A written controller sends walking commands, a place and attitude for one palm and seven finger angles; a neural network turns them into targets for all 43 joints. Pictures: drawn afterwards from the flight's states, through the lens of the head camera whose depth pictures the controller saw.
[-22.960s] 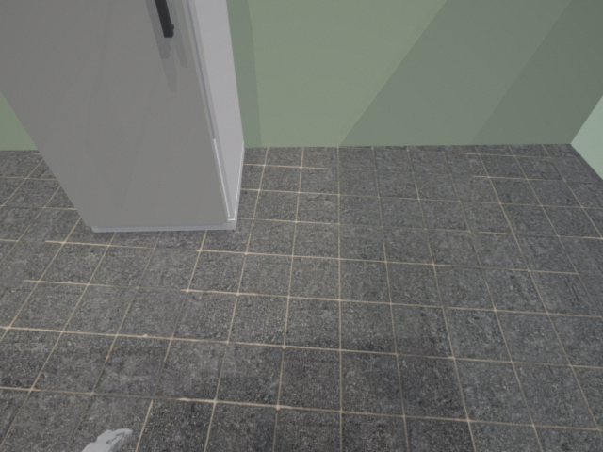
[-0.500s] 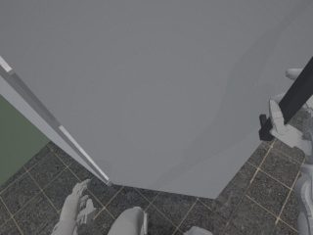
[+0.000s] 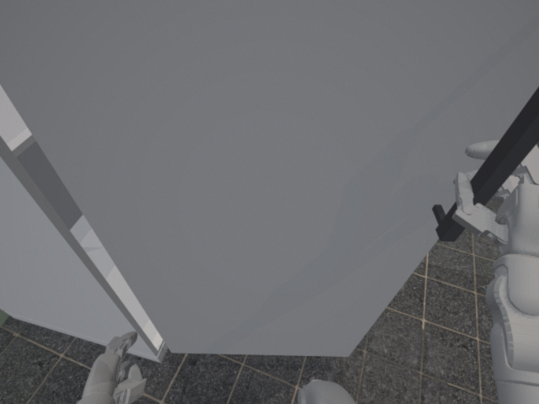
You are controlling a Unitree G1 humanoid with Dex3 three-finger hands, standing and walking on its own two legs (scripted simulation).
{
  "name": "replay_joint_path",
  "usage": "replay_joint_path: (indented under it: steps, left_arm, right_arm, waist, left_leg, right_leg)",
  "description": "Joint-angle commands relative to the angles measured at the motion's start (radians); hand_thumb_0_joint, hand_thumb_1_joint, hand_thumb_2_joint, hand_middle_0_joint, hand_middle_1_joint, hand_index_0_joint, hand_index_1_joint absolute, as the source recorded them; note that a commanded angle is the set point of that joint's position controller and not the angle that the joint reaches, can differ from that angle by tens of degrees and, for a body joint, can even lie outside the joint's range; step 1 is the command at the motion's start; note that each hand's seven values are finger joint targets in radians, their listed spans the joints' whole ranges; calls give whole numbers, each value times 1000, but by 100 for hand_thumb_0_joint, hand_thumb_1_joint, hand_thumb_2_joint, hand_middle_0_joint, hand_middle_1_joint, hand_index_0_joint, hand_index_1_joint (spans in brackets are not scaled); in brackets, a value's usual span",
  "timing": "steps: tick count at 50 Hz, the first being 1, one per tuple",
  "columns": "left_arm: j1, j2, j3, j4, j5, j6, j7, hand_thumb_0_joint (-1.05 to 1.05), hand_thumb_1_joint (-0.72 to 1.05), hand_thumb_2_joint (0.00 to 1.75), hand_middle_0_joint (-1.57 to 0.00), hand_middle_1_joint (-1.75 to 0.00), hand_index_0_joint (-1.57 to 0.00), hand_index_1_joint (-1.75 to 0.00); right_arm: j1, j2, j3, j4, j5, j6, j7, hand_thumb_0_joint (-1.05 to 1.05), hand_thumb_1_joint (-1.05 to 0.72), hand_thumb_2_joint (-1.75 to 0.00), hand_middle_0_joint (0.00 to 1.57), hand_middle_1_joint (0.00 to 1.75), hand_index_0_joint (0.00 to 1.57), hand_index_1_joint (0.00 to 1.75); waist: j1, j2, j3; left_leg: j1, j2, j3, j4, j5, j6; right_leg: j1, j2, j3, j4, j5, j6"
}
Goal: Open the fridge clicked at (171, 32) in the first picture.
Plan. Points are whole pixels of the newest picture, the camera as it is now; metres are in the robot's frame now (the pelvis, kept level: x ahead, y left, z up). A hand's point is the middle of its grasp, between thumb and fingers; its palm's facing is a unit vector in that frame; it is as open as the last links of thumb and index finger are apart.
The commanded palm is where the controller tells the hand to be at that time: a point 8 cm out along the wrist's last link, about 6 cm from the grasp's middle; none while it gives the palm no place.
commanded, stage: stop walking and hold the door back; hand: right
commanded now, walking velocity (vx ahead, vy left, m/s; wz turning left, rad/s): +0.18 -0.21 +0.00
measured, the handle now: (502, 139) +0.36 -0.23 +0.26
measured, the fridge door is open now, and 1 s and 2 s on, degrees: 76 71 70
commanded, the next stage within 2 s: loosen the grip on the handle in 1.14 s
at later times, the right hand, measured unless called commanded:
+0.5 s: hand (459, 186) +0.35 -0.22 +0.19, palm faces +0.17 +0.97 -0.19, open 5.6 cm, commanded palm +0.32 -0.27 +0.17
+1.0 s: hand (453, 180) +0.36 -0.21 +0.19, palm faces +0.15 +0.98 -0.14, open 5.4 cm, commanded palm +0.33 -0.27 +0.17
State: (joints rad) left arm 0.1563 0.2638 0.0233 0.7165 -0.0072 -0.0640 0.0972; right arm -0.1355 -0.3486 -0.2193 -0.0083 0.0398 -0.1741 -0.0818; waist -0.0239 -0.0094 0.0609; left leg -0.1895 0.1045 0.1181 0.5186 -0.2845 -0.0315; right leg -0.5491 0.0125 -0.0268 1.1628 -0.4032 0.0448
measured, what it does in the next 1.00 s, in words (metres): walks backwards: right foot, then left foot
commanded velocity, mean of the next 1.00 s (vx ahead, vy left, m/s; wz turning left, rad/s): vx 0.11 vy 0.01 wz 0.00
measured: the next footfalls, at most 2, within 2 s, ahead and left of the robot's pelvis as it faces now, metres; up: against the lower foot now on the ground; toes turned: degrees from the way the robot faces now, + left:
right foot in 0.22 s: -0.01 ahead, -0.12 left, +0.00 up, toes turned -6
left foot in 0.60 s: -0.06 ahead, +0.08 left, +0.00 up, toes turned +5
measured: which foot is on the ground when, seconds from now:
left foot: down 0.00-0.22, up 0.24-0.58, down 0.60-1.00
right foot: up 0.00-0.20, down 0.22-0.62, up 0.64-0.84, down 0.86-1.00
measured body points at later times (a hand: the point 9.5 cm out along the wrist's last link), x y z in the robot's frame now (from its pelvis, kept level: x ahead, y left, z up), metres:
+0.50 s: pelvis -0.09 -0.04 +0.01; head -0.04 -0.05 +0.45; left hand +0.02 +0.18 -0.11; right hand +0.33 -0.27 +0.20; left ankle -0.07 +0.10 -0.70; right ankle -0.05 -0.11 -0.74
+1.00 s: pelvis -0.10 -0.05 -0.01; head -0.07 -0.06 +0.44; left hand +0.01 +0.23 -0.10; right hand +0.35 -0.26 +0.19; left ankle -0.10 +0.08 -0.73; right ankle -0.04 -0.15 -0.74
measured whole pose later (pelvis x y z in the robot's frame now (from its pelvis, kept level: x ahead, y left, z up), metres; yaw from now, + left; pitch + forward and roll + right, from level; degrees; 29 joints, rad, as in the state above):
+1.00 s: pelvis -0.10 -0.05 -0.01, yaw +2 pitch -2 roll +1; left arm 0.24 0.27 0.00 0.69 -0.02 -0.07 0.09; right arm -0.77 -0.36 -0.18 0.72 0.04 -0.15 -0.05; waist 0.04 0.00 0.08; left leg -0.25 0.03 0.05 0.62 -0.40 -0.02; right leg -0.32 -0.05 -0.11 0.58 -0.24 -0.03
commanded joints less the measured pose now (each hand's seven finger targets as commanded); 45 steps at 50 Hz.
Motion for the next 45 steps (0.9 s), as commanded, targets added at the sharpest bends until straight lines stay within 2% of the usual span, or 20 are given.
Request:
replay_joint_path:
  steps: [1, 5, 8, 10, 11, 12, 14, 17, 19, 25, 28, 30, 31, 32, 34, 37, 41, 42, 44, 45]
  left_arm:
    - [-71, 77, 15, -165, -5, -29, 6, 0, 90, 90, -20, -30, -20, -30]
    - [-68, 90, 16, -172, -8, -21, -4, 0, 90, 90, -20, -30, -20, -30]
    - [-41, 97, 18, -163, -6, -12, -8, 0, 90, 90, -20, -30, -20, -30]
    - [-30, 118, 31, -179, -7, -14, -5, 0, 90, 90, -20, -30, -20, -30]
    - [-43, 140, 33, -202, -9, -17, -8, 0, 90, 90, -20, -30, -20, -30]
    - [-31, 128, 27, -216, -18, -18, -14, 0, 90, 90, -20, -30, -20, -30]
    - [-30, 84, 1, -188, -14, -29, -18, 0, 90, 90, -20, -30, -20, -30]
    - [11, 117, 14, -170, -25, -31, -7, 0, 90, 90, -20, -30, -20, -30]
    - [14, 107, 6, -165, -21, -30, -8, 0, 90, 90, -20, -30, -20, -30]
    - [25, 102, -15, -133, -17, -45, 3, 0, 90, 90, -20, -30, -20, -30]
    - [23, 122, -11, -124, -17, -39, 8, 0, 90, 90, -20, -30, -20, -30]
    - [34, 108, -3, -122, -17, -28, 7, 0, 90, 90, -20, -30, -20, -30]
    - [33, 99, -4, -124, -15, -26, 14, 0, 90, 90, -20, -30, -20, -30]
    - [32, 111, 7, -119, -20, -32, 13, 0, 90, 90, -20, -30, -20, -30]
    - [29, 122, 5, -97, -23, -38, 16, 0, 90, 90, -20, -30, -20, -30]
    - [44, 120, -7, -82, -20, -37, 29, 0, 90, 90, -20, -30, -20, -30]
    - [65, 122, -2, -79, -10, -41, 29, 0, 90, 90, -20, -30, -20, -30]
    - [53, 132, 8, -84, -15, -42, 29, 0, 90, 90, -20, -30, -20, -30]
    - [54, 164, 20, -114, -19, -42, 13, 0, 90, 90, -20, -30, -20, -30]
    - [52, 155, 16, -131, -28, -35, 2, 0, 90, 90, -20, -30, -20, -30]
  right_arm:
    - [-486, -282, -163, 87, 1, -30, -52, 0, -90, -90, 45, 140, 45, 140]
    - [-651, -274, -125, 151, -6, -33, -52, 0, -90, -90, 45, 140, 45, 140]
    - [-725, -284, -124, 167, -12, -33, -53, 0, -90, -90, 45, 140, 45, 140]
    - [-759, -250, -101, 134, -8, -45, -49, 0, -90, -90, 45, 140, 45, 140]
    - [-782, -208, -65, 106, -6, -59, -43, 0, -90, -90, 45, 140, 45, 140]
    - [-836, -166, -7, 86, 6, -67, -34, 0, -90, -90, 45, 140, 45, 140]
    - [-898, -208, -16, 132, -35, -63, -30, 0, -90, -90, 45, 140, 45, 140]
    - [-885, -248, -53, 161, -18, -45, -25, 0, -90, -90, 45, 140, 45, 140]
    - [-882, -179, 9, 167, -14, -34, -6, 0, -90, -90, 45, 140, 45, 140]
    - [-1009, -220, 8, 268, -9, -18, 3, 0, -90, -90, 45, 140, 45, 140]
    - [-992, -305, -62, 334, -11, -24, -1, 0, -90, -90, 45, 140, 45, 140]
    - [-1019, -314, -54, 386, -19, -21, -7, 0, -90, -90, 45, 140, 45, 140]
    - [-1032, -354, -86, 434, -19, -17, -12, 0, -90, -90, 45, 140, 45, 140]
    - [-991, -350, -92, 505, -21, -1, -14, 0, -90, -90, 45, 140, 45, 140]
    - [-1072, -355, -105, 556, -22, 11, -13, 0, -90, -90, 45, 140, 45, 140]
    - [-1085, -388, -133, 630, -25, -2, -9, 0, -90, -90, 45, 140, 45, 140]
    - [-1097, -325, -86, 624, -21, -21, 0, 0, -90, -90, 45, 140, 45, 140]
    - [-1077, -296, -67, 619, -12, -25, 5, 0, -90, -90, 45, 140, 45, 140]
    - [-1087, -227, -24, 565, -7, -42, 13, 0, -90, -90, 45, 140, 45, 140]
    - [-1067, -187, 5, 549, 3, -44, 23, 0, -90, -90, 45, 140, 45, 140]
  waist:
    - [-4, 217, -178]
    - [-23, 272, -216]
    - [-7, 203, -308]
    - [15, 21, -351]
    - [11, -208, -337]
    - [18, -334, -315]
    - [41, -209, -282]
    - [34, -51, -289]
    - [36, -105, -315]
    - [35, -183, -344]
    - [22, -134, -370]
    - [34, 61, -373]
    - [23, 191, -304]
    - [6, 195, -292]
    - [10, 206, -263]
    - [14, 172, -261]
    - [29, 133, -282]
    - [39, 76, -268]
    - [22, -114, -324]
    - [19, -130, -322]
  left_leg:
    - [102, 264, -225, -167, 521, 112]
    - [121, 277, -245, -203, 335, 130]
    - [157, 237, -197, -129, 247, 112]
    - [32, 105, -102, 39, 159, 57]
    - [-124, -11, -15, 160, 38, 13]
    - [-277, -58, 8, 283, -232, 1]
    - [-384, -38, -105, 467, -241, 12]
    - [-369, -46, -99, 416, -113, 3]
    - [-309, -66, -70, 331, -93, 4]
    - [-148, -110, -22, 120, -102, 5]
    - [77, -93, -40, -107, -14, 23]
    - [258, 116, -303, -171, -21, 125]
    - [270, 235, -458, -216, 74, 195]
    - [273, 288, -496, -230, 71, 237]
    - [238, 253, -407, -200, 149, 209]
    - [197, 196, -231, -145, 338, 178]
    - [66, 117, -144, -96, 221, 114]
    - [7, 86, -124, -55, 193, 86]
    - [-61, -42, -51, 76, 87, 18]
    - [-65, -86, -55, 107, -8, 8]
  right_leg:
    - [52, -15, -15, -231, 26, -17]
    - [141, -14, -53, -451, -13, -35]
    - [271, 2, -81, -691, 70, -50]
    - [457, -77, 10, -830, 204, -85]
    - [527, -233, 188, -836, 327, -142]
    - [607, -351, 329, -845, 532, -205]
    - [579, -404, 432, -876, 429, -258]
    - [595, -357, 296, -817, 489, -251]
    - [595, -320, 217, -796, 527, -230]
    - [524, -313, 185, -793, 345, -202]
    - [395, -266, 123, -682, 318, -151]
    - [133, -147, -4, -489, 102, -74]
    - [1, -72, -26, -354, -68, -38]
    - [-65, -56, 31, -217, -143, -37]
    - [-65, -83, 70, -161, -79, -30]
    - [46, -75, 0, -339, -5, -32]
    - [332, -34, -88, -658, 216, -28]
    - [414, -55, -68, -717, 289, -32]
    - [482, -228, 140, -749, 493, -103]
    - [460, -280, 207, -742, 567, -142]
